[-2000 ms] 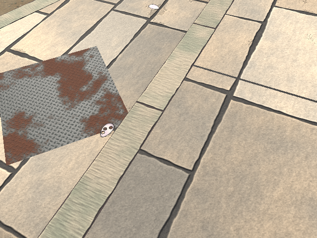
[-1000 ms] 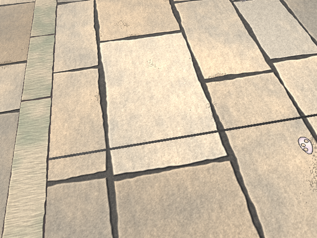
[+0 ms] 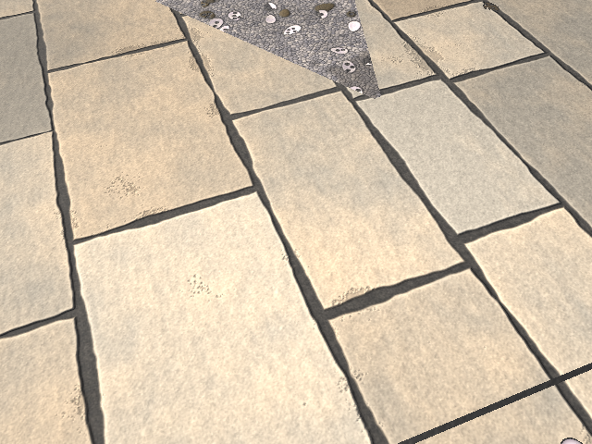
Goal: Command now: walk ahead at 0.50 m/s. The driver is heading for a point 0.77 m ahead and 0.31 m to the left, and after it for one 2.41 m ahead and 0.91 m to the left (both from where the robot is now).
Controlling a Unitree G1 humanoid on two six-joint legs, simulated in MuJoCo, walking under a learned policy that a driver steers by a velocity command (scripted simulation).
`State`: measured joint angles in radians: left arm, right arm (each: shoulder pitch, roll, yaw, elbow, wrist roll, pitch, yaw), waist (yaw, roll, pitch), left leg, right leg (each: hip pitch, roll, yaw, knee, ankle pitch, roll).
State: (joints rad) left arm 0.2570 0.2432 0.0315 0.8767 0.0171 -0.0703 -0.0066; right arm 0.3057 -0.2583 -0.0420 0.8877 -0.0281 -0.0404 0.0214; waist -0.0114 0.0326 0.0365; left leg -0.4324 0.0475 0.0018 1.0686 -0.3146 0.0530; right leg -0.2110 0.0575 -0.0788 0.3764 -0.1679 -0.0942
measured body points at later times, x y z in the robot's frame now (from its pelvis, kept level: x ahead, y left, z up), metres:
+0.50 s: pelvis +0.27 +0.06 -0.02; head +0.30 +0.06 +0.43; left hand +0.26 +0.31 -0.16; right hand +0.43 -0.19 -0.14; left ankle +0.31 +0.11 -0.74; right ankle +0.16 -0.08 -0.64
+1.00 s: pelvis +0.55 +0.08 -0.01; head +0.58 +0.09 +0.43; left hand +0.60 +0.39 -0.10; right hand +0.70 -0.17 -0.15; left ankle +0.38 +0.12 -0.67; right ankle +0.66 +0.03 -0.74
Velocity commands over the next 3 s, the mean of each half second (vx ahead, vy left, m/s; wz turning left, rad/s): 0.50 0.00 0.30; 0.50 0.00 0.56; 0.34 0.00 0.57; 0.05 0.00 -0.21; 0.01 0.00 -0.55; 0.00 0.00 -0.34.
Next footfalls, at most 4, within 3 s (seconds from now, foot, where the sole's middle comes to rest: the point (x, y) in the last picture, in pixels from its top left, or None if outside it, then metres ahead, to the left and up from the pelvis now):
0.38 left None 0.35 0.12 -0.78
0.90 right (301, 360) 0.70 0.04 -0.78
1.40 left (178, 339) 0.76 0.35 -0.78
1.96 right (254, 321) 0.81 0.16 -0.78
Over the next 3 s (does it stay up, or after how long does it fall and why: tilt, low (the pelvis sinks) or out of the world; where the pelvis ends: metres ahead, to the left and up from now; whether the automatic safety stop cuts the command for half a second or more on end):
stays up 0.73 0.23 0.00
